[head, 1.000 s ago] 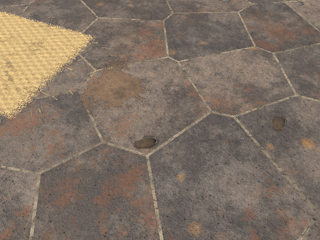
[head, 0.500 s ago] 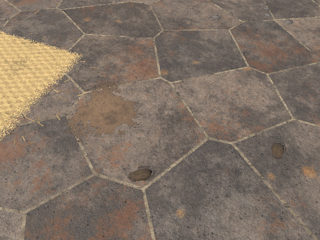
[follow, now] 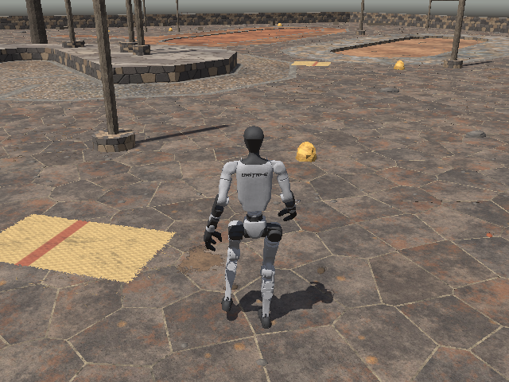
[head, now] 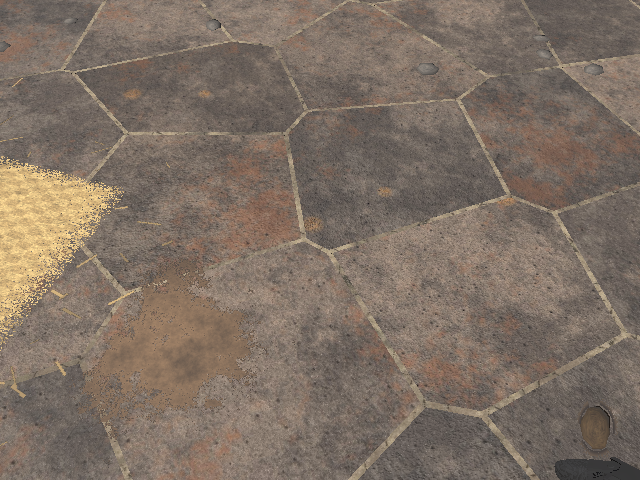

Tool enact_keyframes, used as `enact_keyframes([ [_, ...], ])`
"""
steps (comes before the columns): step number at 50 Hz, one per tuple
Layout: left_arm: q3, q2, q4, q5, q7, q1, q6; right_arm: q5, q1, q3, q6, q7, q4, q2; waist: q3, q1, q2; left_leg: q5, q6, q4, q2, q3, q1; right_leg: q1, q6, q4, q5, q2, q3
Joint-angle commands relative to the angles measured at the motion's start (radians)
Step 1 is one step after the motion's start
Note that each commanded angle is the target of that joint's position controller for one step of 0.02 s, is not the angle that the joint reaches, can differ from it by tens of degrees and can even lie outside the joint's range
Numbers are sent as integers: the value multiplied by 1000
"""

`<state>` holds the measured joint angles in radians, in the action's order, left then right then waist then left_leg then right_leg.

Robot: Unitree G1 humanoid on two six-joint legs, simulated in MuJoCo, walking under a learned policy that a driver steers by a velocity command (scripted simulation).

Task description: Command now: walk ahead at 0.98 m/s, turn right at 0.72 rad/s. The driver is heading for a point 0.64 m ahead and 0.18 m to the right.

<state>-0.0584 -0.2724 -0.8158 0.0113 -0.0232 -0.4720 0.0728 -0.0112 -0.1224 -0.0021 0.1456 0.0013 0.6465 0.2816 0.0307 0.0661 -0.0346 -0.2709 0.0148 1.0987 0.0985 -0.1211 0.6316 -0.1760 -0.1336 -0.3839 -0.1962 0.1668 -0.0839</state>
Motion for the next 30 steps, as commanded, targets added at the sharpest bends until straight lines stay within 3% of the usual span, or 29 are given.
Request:
enact_keyframes([
  [1, -27, -127, 129, 15, 28, 155, 35, -19, 43, -8, 8, 2, -88, 63, 126, -78, 54, 221, -55, -239, 0, 36, -86, -308, -172, 273, -84, -209, -294],
  [3, -39, -158, 126, 26, 37, 120, 32, -15, 137, -3, 15, 12, -117, 43, 104, -35, 53, 426, -76, -427, -57, 65, -278, -397, -120, 257, -69, -175, -241],
  [4, -46, -174, 119, 34, 39, 90, 31, -2, 157, -10, 15, 12, -125, 55, 83, -20, 57, 484, -85, -474, -75, 54, -340, -385, -103, 250, -105, -187, -264],
  [6, -48, -170, 108, 49, 43, 58, 23, 27, 179, -29, 9, 4, -136, 94, 71, -9, 82, 465, -99, -556, -78, 8, -340, -252, -75, 185, -146, -203, -315],
  [8, -49, -154, 94, 48, 46, 30, 4, 41, 183, -46, 11, 0, -142, 124, 60, -12, 101, 355, -88, -607, -77, -10, -315, -96, -53, 84, -95, -227, -360],
  [9, -50, -154, 88, 38, 45, 27, -7, 47, 118, -64, 13, -2, -131, 149, 21, -50, 116, 262, -69, -602, -84, -1, -363, -39, -35, -6, 36, -236, -363],
  [10, -45, -151, 91, 22, 36, 36, -15, 52, -23, -89, 14, -7, -111, 182, -77, -134, 119, 185, -39, -593, -82, 22, -511, -17, -1, -192, 205, -201, -331],
  [11, -22, -95, 122, -11, 27, 70, -19, 49, -258, -102, 5, -18, -82, 210, -268, -249, 103, 53, 6, -496, 30, -51, -829, -154, 33, -498, 202, -166, -276],
  [12, 23, 55, 162, 31, 18, -109, -2, 7, -365, -120, -7, -9, -41, 313, -477, -151, -360, -389, 188, -672, 316, -633, -1209, -505, 84, -912, -312, -42, -145],
  [13, 31, -13, 171, 73, 28, -77, -2, 13, -347, -114, -14, 5, -37, 256, -450, -163, -437, -691, 184, -814, 359, -879, -1171, -665, 79, -1083, -294, -142, -107],
  [14, 12, -92, 175, 65, 35, 57, -8, 17, -283, -100, -21, -3, -50, 175, -269, -198, -280, -574, 145, -831, 311, -708, -1037, -724, 82, -1122, -205, -180, -63],
  [15, 4, -119, 187, 40, 34, 149, -13, 7, -252, -92, -32, -7, -34, 149, -159, -198, -107, -349, 120, -813, 269, -516, -909, -712, 82, -1096, -153, -219, -33],
  [16, 1, -114, 211, 17, 27, 223, -12, -8, -232, -88, -37, -7, -14, 131, -78, -183, -31, -162, 118, -814, 233, -381, -780, -682, 78, -1044, -121, -253, -27],
  [17, -4, -99, 225, 21, 17, 234, -22, -19, -201, -80, -35, -10, 3, 104, -38, -144, -52, -63, 113, -831, 202, -279, -684, -630, 75, -1000, -103, -287, -38],
  [19, 0, -56, 242, 43, 8, 238, -51, 1, -163, -70, -30, -3, 34, 53, 3, -102, -79, 13, 102, -868, 176, -139, -607, -613, 70, -962, -121, -322, -29],
  [20, 6, -38, 256, 42, 4, 250, -62, 14, -155, -72, -27, -1, 47, 53, 26, -88, -70, 58, 105, -886, 183, -88, -580, -631, 70, -946, -113, -336, -24],
  [22, 13, -29, 279, 27, -3, 279, -68, 15, -132, -81, -23, -3, 61, 84, 67, -65, -36, 157, 115, -924, 192, 12, -546, -667, 84, -898, -33, -347, -22],
  [24, 13, -47, 291, 26, -15, 314, -63, 6, -103, -90, -20, -9, 63, 122, 103, -53, -21, 198, 101, -969, 167, 134, -508, -644, 94, -777, 101, -341, 3],
  [27, 12, -64, 306, 19, -38, 426, -50, 2, -161, -97, -22, -15, 88, 170, 136, -100, 55, 275, 67, -1006, 130, 278, -567, -587, 65, -565, 265, -303, 97],
  [28, 16, -56, 319, 22, -49, 462, -44, 6, -176, -104, -25, -14, 95, 200, 160, -104, 45, 352, 62, -1001, 142, 307, -582, -562, 52, -490, 273, -297, 124],
  [30, 3, -90, 325, 17, -59, 487, -32, 8, -209, -109, -40, -14, 106, 239, 138, -91, 17, 838, 41, -914, 127, 354, -633, -417, 17, -381, 249, -195, 224],
])
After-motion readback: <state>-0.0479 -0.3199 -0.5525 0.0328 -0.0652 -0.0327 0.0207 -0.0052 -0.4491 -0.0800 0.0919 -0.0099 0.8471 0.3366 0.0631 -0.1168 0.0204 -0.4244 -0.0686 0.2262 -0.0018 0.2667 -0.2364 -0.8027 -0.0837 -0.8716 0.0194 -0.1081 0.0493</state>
